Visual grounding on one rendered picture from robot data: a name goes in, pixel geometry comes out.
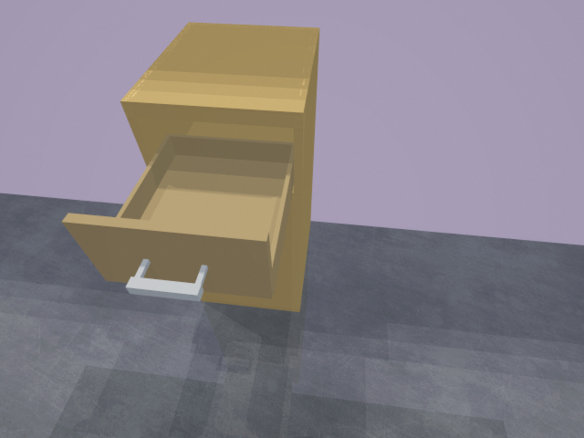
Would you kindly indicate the drawer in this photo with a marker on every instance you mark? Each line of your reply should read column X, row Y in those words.
column 218, row 202

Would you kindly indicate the cabinet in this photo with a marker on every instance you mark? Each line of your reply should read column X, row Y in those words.
column 241, row 82

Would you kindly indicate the handle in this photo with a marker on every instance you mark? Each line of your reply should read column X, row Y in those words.
column 138, row 285

